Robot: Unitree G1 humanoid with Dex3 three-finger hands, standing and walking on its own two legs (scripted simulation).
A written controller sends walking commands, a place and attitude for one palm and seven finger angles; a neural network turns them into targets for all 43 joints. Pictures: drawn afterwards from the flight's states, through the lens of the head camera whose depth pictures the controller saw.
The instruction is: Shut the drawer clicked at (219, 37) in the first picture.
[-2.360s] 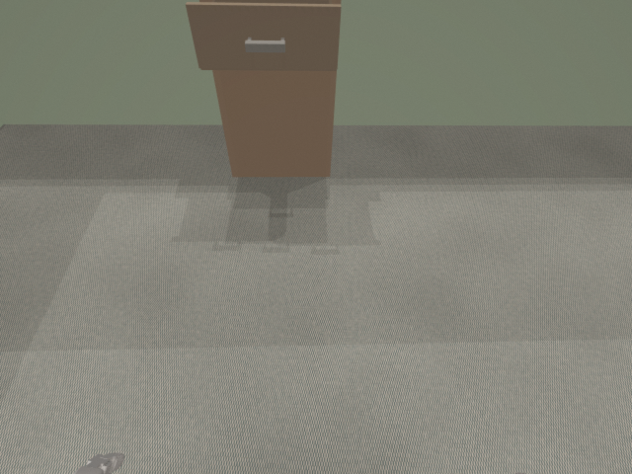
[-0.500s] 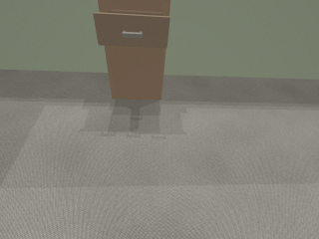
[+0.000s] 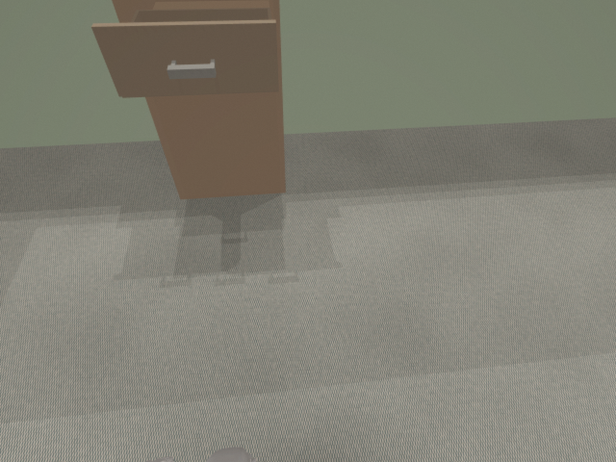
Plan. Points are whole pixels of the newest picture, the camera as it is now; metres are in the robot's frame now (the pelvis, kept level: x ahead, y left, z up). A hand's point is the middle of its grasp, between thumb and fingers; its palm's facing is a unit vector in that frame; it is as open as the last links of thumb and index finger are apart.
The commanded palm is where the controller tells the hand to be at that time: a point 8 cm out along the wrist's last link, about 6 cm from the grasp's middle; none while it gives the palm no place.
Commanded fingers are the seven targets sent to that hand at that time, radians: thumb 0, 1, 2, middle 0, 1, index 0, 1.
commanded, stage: walk to a spot facing it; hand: left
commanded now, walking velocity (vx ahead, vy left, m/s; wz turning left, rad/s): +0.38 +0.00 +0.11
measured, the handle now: (192, 67) +0.99 +0.30 +0.01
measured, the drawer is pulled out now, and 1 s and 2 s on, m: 0.28 0.28 0.28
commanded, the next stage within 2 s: turn to face it in 0.64 s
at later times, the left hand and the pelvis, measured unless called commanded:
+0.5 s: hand (151, 451) +0.17 +0.23 -0.17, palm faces +0.09 -0.99 -0.15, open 7.4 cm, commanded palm none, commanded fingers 0.00 0.90 0.90 -0.20 -0.30 -0.20 -0.30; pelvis +0.21 +0.06 +0.01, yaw +0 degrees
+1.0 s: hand (234, 262) +0.50 +0.15 -0.15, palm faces -0.04 -0.97 -0.22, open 7.2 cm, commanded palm none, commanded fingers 0.00 0.90 0.90 -0.20 -0.30 -0.20 -0.30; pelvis +0.38 -0.02 +0.01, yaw -2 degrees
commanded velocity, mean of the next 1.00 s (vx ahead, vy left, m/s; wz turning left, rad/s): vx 0.24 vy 0.00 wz -0.02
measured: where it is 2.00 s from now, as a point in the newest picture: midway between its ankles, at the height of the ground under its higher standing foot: (295, 362)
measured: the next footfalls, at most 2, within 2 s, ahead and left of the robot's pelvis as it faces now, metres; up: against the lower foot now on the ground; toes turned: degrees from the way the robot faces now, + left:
left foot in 0.30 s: +0.26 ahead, +0.15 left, +0.00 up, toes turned +12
right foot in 0.80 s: +0.47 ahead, -0.10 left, +0.00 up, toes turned -14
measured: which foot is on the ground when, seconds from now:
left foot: up 0.00-0.28, down 0.30-0.80, up 0.82-1.00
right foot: down 0.00-0.30, up 0.32-0.78, down 0.80-1.00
